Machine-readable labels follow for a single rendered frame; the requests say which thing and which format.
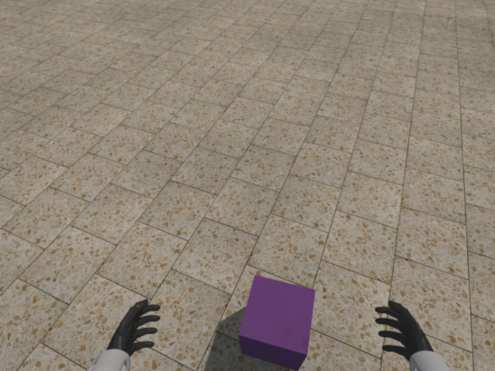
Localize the robot left forearm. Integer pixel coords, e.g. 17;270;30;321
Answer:
87;349;130;371

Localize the left robot hand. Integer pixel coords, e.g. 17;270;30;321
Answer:
107;299;161;356

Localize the robot right forearm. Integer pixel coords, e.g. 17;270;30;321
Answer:
409;351;454;371

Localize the right robot hand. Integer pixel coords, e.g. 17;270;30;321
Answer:
375;300;434;361

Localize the carton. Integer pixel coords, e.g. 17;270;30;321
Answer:
239;275;316;371

